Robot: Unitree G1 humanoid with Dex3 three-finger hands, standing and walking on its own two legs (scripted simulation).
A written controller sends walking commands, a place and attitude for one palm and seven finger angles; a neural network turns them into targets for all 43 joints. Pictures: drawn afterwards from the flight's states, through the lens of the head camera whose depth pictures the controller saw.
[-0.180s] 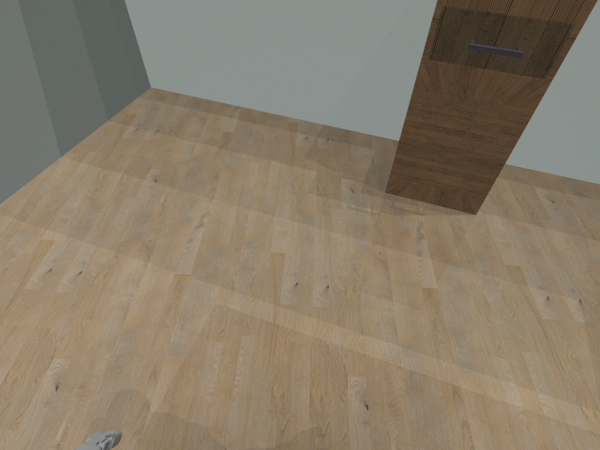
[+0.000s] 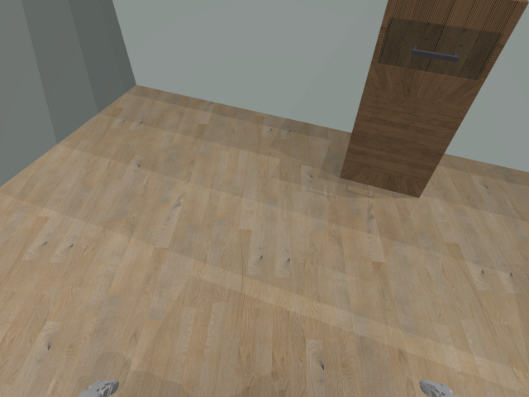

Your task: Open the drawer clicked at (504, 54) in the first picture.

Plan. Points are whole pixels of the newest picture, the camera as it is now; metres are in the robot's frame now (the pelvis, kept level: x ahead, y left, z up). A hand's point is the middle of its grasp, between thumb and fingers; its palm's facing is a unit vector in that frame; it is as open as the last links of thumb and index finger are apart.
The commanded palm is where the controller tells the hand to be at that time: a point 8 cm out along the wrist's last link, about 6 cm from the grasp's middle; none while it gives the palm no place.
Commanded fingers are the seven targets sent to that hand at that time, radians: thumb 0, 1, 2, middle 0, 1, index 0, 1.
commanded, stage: stand and wait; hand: left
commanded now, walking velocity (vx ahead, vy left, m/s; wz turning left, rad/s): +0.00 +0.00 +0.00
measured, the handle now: (434, 53) +1.31 -0.57 -0.02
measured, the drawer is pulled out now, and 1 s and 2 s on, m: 0.00 0.00 0.00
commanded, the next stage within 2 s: look at it before walking up in 0.86 s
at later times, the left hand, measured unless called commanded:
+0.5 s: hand out of the picture +0.05 +0.24 -0.15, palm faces -0.03 -0.94 -0.35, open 7.4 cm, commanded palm none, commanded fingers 0.00 0.90 0.90 -0.20 -0.30 -0.20 -0.30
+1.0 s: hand out of the picture +0.04 +0.23 -0.15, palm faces -0.04 -0.94 -0.33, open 7.4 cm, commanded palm none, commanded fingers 0.00 0.90 0.90 -0.20 -0.30 -0.20 -0.30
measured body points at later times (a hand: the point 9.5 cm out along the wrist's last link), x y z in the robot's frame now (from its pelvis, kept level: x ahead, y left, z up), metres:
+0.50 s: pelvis -0.02 -0.01 +0.01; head -0.02 -0.01 +0.46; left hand +0.05 +0.29 -0.12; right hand +0.06 -0.31 -0.12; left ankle -0.03 +0.10 -0.74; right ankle -0.03 -0.14 -0.74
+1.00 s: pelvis -0.04 -0.02 +0.01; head -0.04 -0.01 +0.46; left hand +0.04 +0.28 -0.13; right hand +0.03 -0.31 -0.12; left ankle -0.03 +0.10 -0.74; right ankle -0.03 -0.14 -0.74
